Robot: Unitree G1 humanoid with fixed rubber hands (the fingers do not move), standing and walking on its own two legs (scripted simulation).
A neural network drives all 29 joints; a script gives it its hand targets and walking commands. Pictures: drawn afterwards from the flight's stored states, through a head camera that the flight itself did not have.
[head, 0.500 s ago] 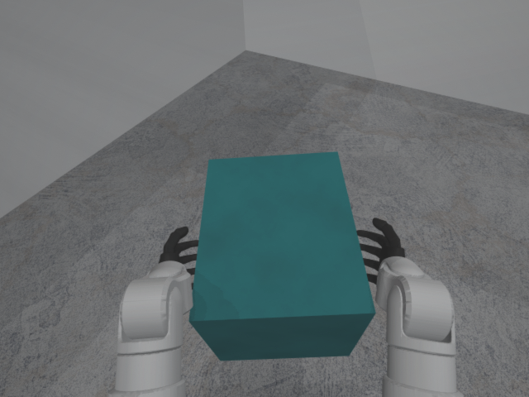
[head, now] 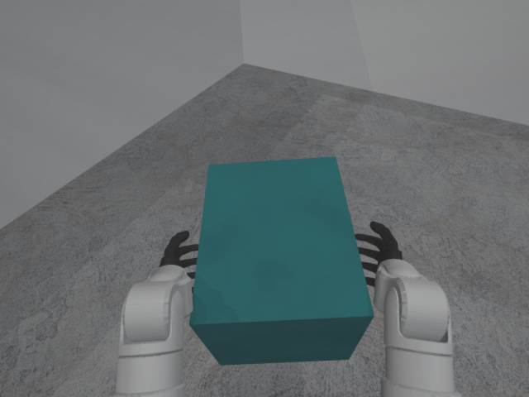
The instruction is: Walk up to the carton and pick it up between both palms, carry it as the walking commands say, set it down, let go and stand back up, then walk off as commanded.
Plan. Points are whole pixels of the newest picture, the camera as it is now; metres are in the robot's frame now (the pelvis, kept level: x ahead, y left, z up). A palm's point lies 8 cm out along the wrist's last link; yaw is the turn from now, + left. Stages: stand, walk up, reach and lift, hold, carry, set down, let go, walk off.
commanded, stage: carry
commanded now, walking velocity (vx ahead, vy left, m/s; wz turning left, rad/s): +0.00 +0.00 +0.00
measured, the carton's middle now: (277, 261) +0.35 +0.00 +0.00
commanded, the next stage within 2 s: none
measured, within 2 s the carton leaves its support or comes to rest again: neither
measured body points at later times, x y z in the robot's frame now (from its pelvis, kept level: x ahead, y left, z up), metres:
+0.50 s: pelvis +0.00 +0.01 +0.00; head +0.01 +0.00 +0.45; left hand +0.28 +0.16 +0.07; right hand +0.30 -0.15 +0.08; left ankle +0.06 +0.13 -0.73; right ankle -0.01 -0.11 -0.73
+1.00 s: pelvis -0.05 -0.02 -0.01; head -0.01 -0.04 +0.44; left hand +0.21 +0.18 +0.06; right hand +0.28 -0.13 +0.05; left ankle +0.06 +0.13 -0.73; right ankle -0.03 -0.13 -0.73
